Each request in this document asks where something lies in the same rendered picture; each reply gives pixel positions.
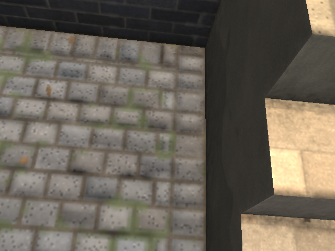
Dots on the stairs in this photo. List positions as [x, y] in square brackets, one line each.
[270, 126]

